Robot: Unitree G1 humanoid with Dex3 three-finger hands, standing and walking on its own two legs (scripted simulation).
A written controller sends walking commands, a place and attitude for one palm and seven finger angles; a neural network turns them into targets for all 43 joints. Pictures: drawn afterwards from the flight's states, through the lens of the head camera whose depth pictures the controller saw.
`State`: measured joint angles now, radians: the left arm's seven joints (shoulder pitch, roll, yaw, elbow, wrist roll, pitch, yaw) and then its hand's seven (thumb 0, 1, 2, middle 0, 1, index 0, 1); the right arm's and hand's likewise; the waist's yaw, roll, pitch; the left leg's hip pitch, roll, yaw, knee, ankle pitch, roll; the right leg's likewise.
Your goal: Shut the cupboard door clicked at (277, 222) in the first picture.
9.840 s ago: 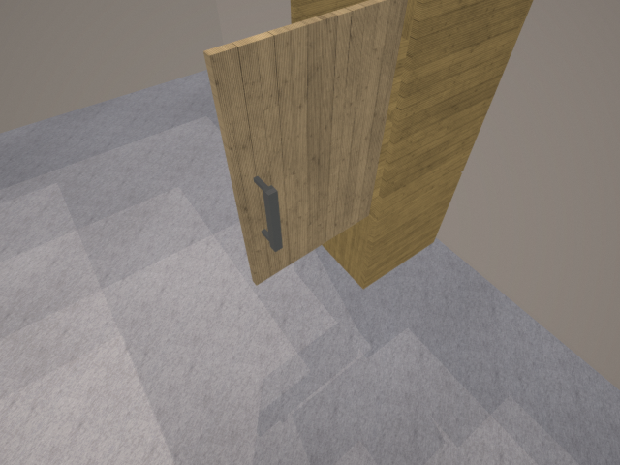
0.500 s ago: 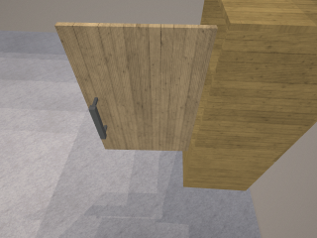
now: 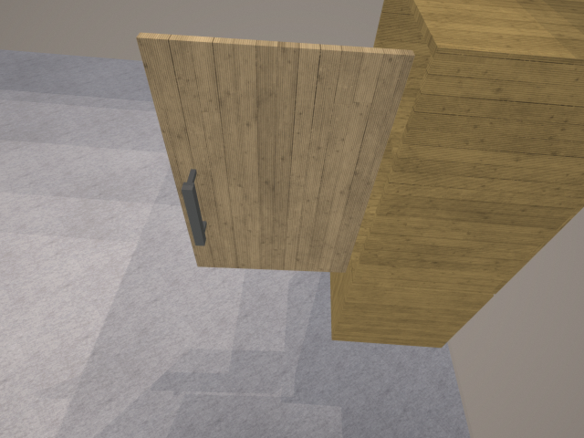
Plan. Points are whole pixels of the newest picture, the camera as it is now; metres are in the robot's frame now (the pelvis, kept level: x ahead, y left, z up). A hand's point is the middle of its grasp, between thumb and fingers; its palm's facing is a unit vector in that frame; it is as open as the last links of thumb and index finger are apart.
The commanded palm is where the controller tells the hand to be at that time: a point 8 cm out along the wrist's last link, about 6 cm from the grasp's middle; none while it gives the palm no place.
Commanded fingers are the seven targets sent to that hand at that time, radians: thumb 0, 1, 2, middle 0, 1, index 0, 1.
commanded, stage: come to a stop and stand still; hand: left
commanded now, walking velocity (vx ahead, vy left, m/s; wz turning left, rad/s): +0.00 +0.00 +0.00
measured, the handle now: (196, 209) +0.54 +0.23 -0.08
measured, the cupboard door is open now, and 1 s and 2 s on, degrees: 92 92 92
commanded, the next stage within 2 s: look again from close up in 0.24 s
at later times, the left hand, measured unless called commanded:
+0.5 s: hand out of the picture -0.03 +0.18 -0.17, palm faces -0.02 -0.98 -0.20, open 7.4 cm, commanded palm none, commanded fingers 0.00 0.90 0.90 -0.20 -0.30 -0.20 -0.30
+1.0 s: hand out of the picture +0.06 +0.18 -0.17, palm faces -0.04 -0.98 -0.20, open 7.4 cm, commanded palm none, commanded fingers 0.00 0.90 0.90 -0.20 -0.30 -0.20 -0.30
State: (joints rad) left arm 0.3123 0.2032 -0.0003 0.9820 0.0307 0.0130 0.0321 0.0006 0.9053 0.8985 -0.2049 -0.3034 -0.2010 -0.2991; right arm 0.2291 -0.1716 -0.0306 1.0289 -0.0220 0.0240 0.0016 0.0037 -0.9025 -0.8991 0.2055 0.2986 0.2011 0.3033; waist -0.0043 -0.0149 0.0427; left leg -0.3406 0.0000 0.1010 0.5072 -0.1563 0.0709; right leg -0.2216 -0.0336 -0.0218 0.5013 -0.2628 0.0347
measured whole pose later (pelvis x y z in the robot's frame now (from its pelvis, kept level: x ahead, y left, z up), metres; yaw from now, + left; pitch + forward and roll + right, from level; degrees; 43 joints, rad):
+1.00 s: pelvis +0.03 +0.00 +0.01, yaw -1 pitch -1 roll +0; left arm 0.25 0.19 -0.01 1.08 0.03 0.00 0.03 0.00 0.91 0.90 -0.20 -0.30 -0.20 -0.30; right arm 0.19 -0.18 -0.02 1.14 -0.01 0.00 0.00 0.00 -0.90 -0.90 0.20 0.30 0.20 0.30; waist -0.01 -0.02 0.04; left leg -0.25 -0.02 0.13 0.42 -0.16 0.07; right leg -0.14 -0.05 0.00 0.41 -0.26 0.05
